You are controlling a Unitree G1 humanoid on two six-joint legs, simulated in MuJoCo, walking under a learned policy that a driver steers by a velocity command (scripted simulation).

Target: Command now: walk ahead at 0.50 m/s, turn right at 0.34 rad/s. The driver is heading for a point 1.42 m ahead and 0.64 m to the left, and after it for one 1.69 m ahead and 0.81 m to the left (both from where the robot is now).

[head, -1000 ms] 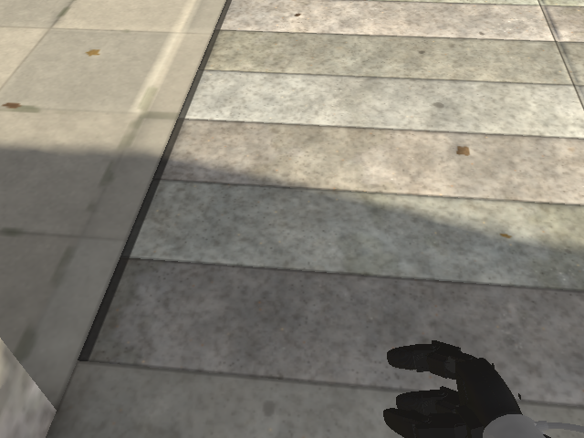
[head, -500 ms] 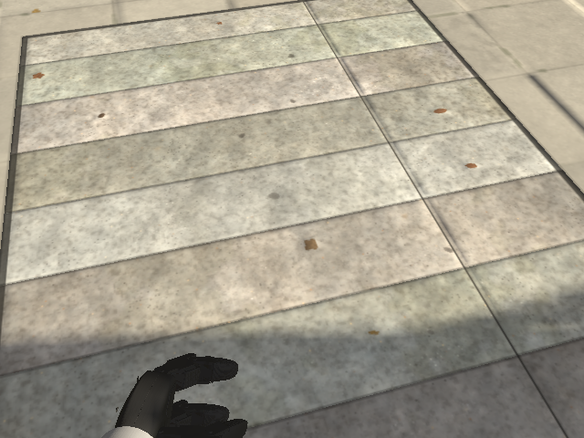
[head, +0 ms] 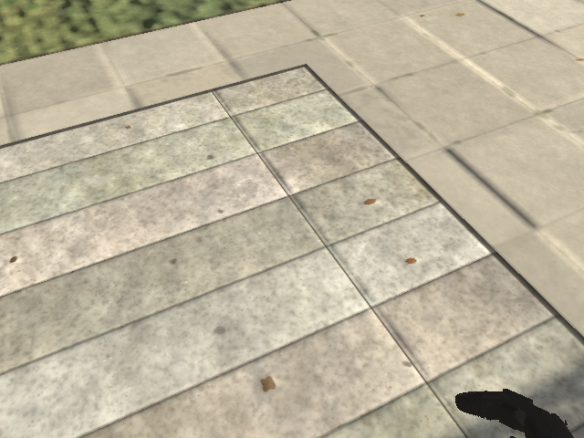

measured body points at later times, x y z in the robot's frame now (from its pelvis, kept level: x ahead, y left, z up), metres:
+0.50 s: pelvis +0.23 +0.02 +0.01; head +0.25 +0.03 +0.46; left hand +0.46 +0.26 -0.05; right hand +0.23 -0.23 -0.13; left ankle +0.11 +0.13 -0.71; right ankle +0.33 -0.08 -0.72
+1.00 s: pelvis +0.44 +0.15 -0.01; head +0.47 +0.18 +0.44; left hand +0.35 +0.44 -0.13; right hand +0.75 +0.03 -0.08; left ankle +0.50 +0.28 -0.72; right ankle +0.34 -0.08 -0.68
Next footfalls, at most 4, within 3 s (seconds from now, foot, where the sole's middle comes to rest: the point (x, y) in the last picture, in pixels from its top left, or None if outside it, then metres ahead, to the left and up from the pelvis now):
0.48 right None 0.37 -0.07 -0.75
0.96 left None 0.53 0.30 -0.75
1.50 right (214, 308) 0.88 0.31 -0.75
2.02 left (92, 280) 0.95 0.67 -0.75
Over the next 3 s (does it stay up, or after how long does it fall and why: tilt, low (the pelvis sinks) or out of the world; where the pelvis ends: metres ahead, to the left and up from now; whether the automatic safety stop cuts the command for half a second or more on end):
stays up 1.20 0.69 0.01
